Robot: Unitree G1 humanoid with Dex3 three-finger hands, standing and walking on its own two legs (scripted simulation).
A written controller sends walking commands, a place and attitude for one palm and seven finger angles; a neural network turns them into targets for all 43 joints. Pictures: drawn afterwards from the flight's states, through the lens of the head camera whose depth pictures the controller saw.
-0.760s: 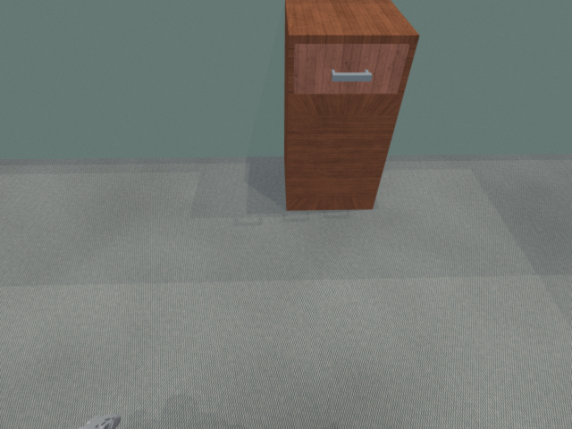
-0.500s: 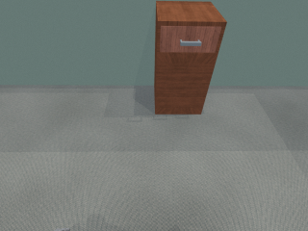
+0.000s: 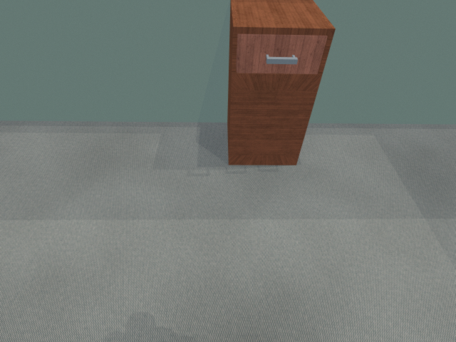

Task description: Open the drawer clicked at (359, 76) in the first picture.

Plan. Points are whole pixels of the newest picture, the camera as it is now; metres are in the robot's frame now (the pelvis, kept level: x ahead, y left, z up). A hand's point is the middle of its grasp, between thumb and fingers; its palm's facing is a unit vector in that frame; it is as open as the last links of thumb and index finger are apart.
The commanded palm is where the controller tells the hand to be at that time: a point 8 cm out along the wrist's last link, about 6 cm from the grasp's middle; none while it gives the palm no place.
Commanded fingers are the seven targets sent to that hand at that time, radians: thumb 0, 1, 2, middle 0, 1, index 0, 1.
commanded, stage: stand and wait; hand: left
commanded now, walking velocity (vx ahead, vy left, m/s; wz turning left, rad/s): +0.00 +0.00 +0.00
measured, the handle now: (281, 58) +1.27 -0.16 -0.06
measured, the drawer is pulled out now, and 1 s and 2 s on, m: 0.00 0.00 0.00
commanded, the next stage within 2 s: look at it before walking up in 0.06 s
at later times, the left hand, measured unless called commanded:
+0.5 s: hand out of the picture +0.07 +0.25 -0.16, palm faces -0.02 -0.95 -0.32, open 7.4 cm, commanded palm none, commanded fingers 0.00 0.90 0.90 -0.20 -0.30 -0.20 -0.30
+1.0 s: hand out of the picture +0.08 +0.23 -0.17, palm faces -0.07 -0.95 -0.30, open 7.4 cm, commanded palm none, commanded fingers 0.00 0.90 0.90 -0.20 -0.30 -0.20 -0.30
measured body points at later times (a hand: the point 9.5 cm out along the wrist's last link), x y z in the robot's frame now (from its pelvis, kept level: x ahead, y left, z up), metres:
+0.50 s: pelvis +0.01 +0.00 +0.00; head +0.01 +0.00 +0.45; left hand +0.07 +0.30 -0.13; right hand +0.09 -0.30 -0.13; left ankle +0.02 +0.12 -0.74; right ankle +0.01 -0.12 -0.74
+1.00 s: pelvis +0.01 +0.00 +0.00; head +0.02 +0.00 +0.44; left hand +0.08 +0.28 -0.14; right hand +0.09 -0.29 -0.14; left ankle +0.02 +0.12 -0.74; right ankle +0.01 -0.12 -0.74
